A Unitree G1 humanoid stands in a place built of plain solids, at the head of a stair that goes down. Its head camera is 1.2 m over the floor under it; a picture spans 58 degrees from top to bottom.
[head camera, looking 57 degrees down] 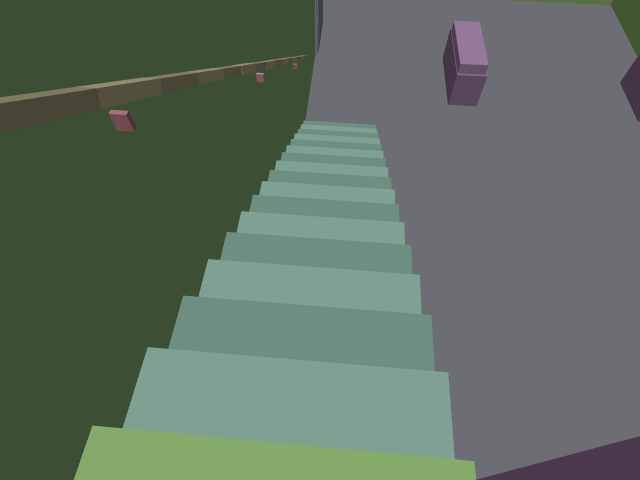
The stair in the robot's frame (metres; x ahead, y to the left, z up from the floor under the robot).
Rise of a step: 0.18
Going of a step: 0.27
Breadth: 0.98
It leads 5 degrees to the right of straight ahead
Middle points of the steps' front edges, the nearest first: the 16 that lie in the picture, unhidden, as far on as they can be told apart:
0.17 0.10 0.00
0.44 0.08 -0.17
0.71 0.06 -0.35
0.98 0.03 -0.53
1.25 0.01 -0.70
1.52 -0.01 -0.88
1.79 -0.04 -1.05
2.06 -0.06 -1.23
2.33 -0.08 -1.41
2.60 -0.10 -1.58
2.87 -0.13 -1.76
3.14 -0.15 -1.93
3.41 -0.17 -2.11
3.68 -0.20 -2.29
3.95 -0.22 -2.46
4.22 -0.24 -2.64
